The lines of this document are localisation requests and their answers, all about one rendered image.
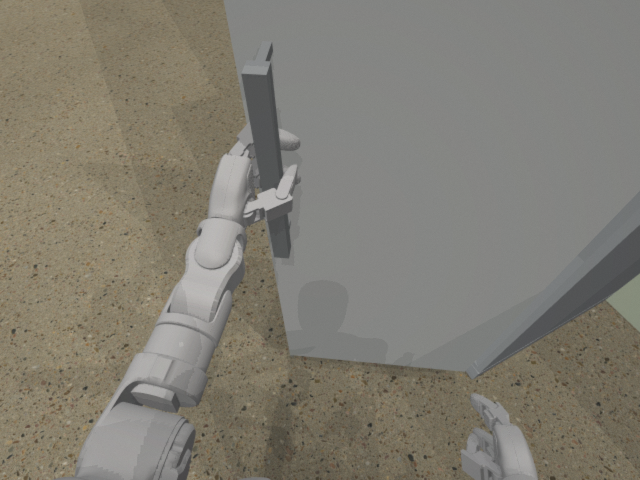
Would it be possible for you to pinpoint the fridge door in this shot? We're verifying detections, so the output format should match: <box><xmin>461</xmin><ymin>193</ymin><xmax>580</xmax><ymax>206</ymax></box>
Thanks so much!
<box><xmin>224</xmin><ymin>0</ymin><xmax>640</xmax><ymax>372</ymax></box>

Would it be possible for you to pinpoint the robot left forearm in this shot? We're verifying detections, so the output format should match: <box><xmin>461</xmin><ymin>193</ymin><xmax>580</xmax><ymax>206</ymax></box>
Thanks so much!
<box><xmin>75</xmin><ymin>218</ymin><xmax>247</xmax><ymax>477</ymax></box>

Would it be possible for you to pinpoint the robot right hand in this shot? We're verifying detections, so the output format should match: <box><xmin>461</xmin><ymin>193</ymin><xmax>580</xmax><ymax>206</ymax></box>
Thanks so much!
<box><xmin>461</xmin><ymin>393</ymin><xmax>538</xmax><ymax>480</ymax></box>

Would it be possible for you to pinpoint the robot left hand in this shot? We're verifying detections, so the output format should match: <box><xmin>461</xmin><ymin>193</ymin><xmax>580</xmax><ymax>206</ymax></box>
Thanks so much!
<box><xmin>208</xmin><ymin>121</ymin><xmax>301</xmax><ymax>230</ymax></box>

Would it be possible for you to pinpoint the robot left upper arm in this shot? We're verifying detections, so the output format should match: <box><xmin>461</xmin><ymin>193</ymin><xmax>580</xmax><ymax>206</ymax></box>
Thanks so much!
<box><xmin>53</xmin><ymin>402</ymin><xmax>196</xmax><ymax>480</ymax></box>

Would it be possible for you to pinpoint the handle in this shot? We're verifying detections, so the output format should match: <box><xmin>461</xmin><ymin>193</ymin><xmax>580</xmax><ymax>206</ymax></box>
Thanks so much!
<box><xmin>241</xmin><ymin>41</ymin><xmax>291</xmax><ymax>259</ymax></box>

